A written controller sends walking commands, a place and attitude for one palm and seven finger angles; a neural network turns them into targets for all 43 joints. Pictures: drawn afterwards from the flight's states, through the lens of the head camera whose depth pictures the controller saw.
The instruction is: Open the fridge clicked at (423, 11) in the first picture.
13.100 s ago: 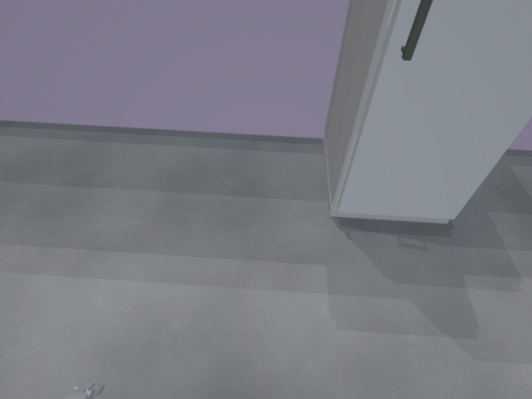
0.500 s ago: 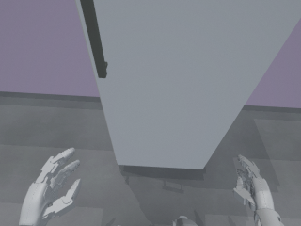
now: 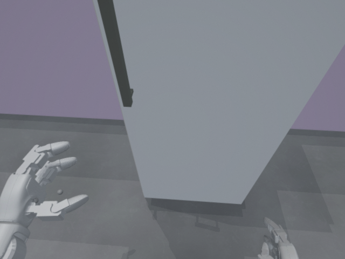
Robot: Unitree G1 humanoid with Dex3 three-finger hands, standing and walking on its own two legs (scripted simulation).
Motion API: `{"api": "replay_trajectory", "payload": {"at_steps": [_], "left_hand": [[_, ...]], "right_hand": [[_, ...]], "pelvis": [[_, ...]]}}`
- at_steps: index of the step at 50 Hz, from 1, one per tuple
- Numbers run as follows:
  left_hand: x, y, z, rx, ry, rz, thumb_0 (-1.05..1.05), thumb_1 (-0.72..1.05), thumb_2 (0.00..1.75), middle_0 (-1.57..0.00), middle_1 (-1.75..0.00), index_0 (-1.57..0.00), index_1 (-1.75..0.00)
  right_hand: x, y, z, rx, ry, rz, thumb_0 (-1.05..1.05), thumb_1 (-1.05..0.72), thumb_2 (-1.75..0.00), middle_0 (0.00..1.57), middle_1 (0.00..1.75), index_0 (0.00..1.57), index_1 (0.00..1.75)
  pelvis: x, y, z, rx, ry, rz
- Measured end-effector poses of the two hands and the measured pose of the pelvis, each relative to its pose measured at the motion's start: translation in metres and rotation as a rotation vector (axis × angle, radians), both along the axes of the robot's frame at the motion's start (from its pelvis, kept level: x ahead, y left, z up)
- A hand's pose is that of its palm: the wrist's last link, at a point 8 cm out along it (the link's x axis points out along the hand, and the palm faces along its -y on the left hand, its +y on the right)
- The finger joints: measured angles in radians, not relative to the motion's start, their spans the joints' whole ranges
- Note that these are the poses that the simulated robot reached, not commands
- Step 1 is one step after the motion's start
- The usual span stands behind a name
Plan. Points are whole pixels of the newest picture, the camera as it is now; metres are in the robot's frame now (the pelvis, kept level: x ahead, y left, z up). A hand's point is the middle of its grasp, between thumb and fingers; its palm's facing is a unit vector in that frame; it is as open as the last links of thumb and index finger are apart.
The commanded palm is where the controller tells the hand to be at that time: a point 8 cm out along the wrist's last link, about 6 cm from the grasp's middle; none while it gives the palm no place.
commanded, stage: raise the hand to about handle height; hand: left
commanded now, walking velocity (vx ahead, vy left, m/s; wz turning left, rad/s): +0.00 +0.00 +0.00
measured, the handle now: (115, 30) +0.49 +0.16 +0.28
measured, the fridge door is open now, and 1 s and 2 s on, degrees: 0 0 0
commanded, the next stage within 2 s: move the hooked fingers beside the handle in 1.20 s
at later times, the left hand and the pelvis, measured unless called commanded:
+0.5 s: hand (17, 133) +0.27 +0.28 +0.21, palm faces +0.14 -0.99 -0.10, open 13.8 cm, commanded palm +0.23 +0.32 +0.23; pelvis +0.01 +0.01 +0.03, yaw +1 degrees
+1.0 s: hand (15, 105) +0.29 +0.28 +0.25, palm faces +0.11 -0.99 -0.08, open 14.0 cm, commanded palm +0.25 +0.32 +0.26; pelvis +0.00 +0.01 +0.03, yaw +0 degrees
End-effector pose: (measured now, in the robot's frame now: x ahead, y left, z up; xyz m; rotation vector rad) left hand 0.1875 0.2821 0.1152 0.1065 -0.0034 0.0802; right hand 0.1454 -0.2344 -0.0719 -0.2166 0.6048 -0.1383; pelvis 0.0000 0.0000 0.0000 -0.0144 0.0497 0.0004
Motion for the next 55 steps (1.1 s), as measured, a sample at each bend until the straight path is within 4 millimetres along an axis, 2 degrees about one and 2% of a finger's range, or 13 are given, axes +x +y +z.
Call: {"api": "replay_trajectory", "payload": {"at_steps": [5, 9, 15, 21, 29, 38, 41, 47, 55], "left_hand": [[0.008, 0.007, 0.014, 0.002, -0.026, 0.003, 0.00, -0.06, 0.48, -0.27, -0.92, -0.27, -0.92], [0.017, 0.018, 0.028, -0.001, -0.044, 0.021, 0.00, -0.16, 0.44, -0.28, -0.98, -0.28, -0.98], [0.029, 0.029, 0.058, 0.007, -0.081, 0.023, 0.00, -0.30, 0.38, -0.29, -1.07, -0.29, -1.07], [0.041, 0.042, 0.084, 0.003, -0.077, 0.036, 0.00, -0.42, 0.33, -0.30, -1.15, -0.30, -1.14], [0.059, 0.055, 0.117, 0.007, -0.087, 0.045, -0.01, -0.48, 0.31, -0.30, -1.19, -0.30, -1.19], [0.080, 0.063, 0.152, 0.010, -0.092, 0.038, -0.01, -0.50, 0.30, -0.30, -1.20, -0.30, -1.20], [0.084, 0.061, 0.153, 0.007, -0.076, 0.023, -0.01, -0.50, 0.30, -0.30, -1.20, -0.30, -1.20], [0.081, 0.051, 0.140, -0.009, -0.049, 0.009, -0.01, -0.50, 0.30, -0.30, -1.20, -0.30, -1.20], [0.074, 0.047, 0.137, -0.008, -0.076, 0.051, -0.01, -0.50, 0.30, -0.30, -1.20, -0.30, -1.20]], "right_hand": [[0.011, -0.012, 0.016, -0.055, -0.031, -0.014, 0.01, -0.91, -0.90, 0.21, 0.30, 0.20, 0.30], [0.027, -0.010, 0.030, -0.069, -0.069, -0.005, 0.01, -0.91, -0.90, 0.20, 0.30, 0.20, 0.29], [0.053, 0.012, 0.045, -0.041, -0.125, 0.046, 0.01, -0.91, -0.90, 0.20, 0.30, 0.20, 0.29], [0.069, 0.037, 0.050, 0.007, -0.132, 0.098, 0.01, -0.91, -0.90, 0.20, 0.30, 0.20, 0.29], [0.070, 0.050, 0.047, 0.033, -0.088, 0.125, 0.01, -0.90, -0.90, 0.21, 0.30, 0.21, 0.30], [0.059, 0.034, 0.043, 0.021, -0.035, 0.089, 0.01, -0.90, -0.90, 0.21, 0.30, 0.21, 0.30], [0.055, 0.026, 0.042, 0.023, -0.027, 0.068, 0.01, -0.91, -0.90, 0.21, 0.30, 0.21, 0.30], [0.048, 0.013, 0.042, 0.012, -0.020, 0.038, 0.01, -0.91, -0.90, 0.20, 0.30, 0.20, 0.30], [0.048, 0.009, 0.043, 0.001, -0.030, 0.038, 0.01, -0.91, -0.90, 0.20, 0.30, 0.20, 0.29]], "pelvis": [[0.005, 0.004, 0.007, -0.002, -0.031, 0.001], [0.007, 0.006, 0.012, -0.004, -0.056, 0.004], [0.010, 0.009, 0.019, -0.007, -0.084, 0.008], [0.010, 0.011, 0.023, -0.006, -0.098, 0.010], [0.009, 0.012, 0.027, -0.003, -0.108, 0.011], [0.008, 0.011, 0.029, 0.001, -0.104, 0.006], [0.007, 0.011, 0.029, 0.002, -0.098, 0.002], [0.006, 0.009, 0.028, 0.004, -0.093, -0.007], [0.003, 0.003, 0.028, 0.005, -0.105, -0.004]]}}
